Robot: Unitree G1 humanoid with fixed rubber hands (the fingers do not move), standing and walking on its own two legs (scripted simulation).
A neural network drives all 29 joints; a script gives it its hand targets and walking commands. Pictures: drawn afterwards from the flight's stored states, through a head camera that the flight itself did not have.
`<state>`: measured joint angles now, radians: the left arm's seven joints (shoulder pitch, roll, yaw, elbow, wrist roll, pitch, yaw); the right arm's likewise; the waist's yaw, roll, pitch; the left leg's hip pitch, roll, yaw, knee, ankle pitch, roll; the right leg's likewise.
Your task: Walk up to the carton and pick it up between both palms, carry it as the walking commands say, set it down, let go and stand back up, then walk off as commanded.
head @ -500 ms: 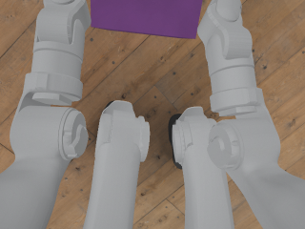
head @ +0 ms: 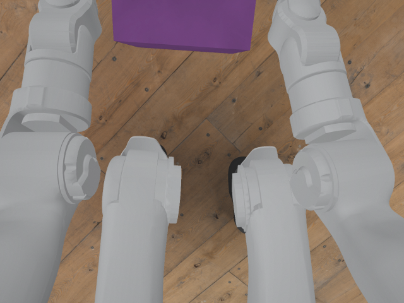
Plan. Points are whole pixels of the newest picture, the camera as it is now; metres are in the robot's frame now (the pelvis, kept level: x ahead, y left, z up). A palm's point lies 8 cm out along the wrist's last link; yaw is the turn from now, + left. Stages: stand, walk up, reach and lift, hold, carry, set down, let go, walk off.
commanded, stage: set down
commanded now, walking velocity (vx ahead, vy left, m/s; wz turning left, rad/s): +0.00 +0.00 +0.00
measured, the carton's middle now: out of the picture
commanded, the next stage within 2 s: none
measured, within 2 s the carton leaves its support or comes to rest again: rests again in 0.68 s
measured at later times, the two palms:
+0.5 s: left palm out of the picture +0.52 +0.22 -0.21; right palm out of the picture +0.54 -0.07 -0.20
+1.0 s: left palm out of the picture +0.52 +0.21 -0.22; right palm out of the picture +0.54 -0.08 -0.22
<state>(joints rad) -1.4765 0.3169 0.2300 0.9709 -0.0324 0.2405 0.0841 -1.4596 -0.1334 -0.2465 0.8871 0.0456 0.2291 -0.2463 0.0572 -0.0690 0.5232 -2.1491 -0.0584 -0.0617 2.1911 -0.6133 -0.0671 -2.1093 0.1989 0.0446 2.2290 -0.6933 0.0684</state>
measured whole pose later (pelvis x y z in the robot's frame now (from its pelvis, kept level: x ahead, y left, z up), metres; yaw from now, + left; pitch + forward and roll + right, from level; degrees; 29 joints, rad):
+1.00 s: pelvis +0.01 +0.01 -0.02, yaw -2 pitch +33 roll +0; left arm -1.47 0.34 0.20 1.09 -0.06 0.18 0.00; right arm -1.48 -0.19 -0.20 1.07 0.08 0.14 -0.17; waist 0.09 -0.09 0.50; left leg -2.19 -0.01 -0.04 2.27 -0.65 -0.04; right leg -2.16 0.16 0.01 2.29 -0.70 0.04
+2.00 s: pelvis +0.00 +0.01 -0.02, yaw -2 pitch +32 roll -1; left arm -1.52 0.36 0.29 1.20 -0.02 0.07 -0.02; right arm -1.52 -0.22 -0.16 1.11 0.07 0.12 -0.13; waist 0.08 -0.07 0.52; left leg -2.20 0.01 -0.04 2.28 -0.64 -0.02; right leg -2.17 0.13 0.00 2.30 -0.69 0.03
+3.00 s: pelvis -0.01 +0.02 +0.10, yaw -1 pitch +32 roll -3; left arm -1.52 0.47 0.18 0.84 -0.14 0.30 0.05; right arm -1.50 -0.28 -0.15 0.75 0.15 0.34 -0.23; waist 0.07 -0.04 0.52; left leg -1.89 -0.03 -0.06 1.86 -0.52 -0.01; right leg -1.83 0.08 -0.01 1.85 -0.59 0.03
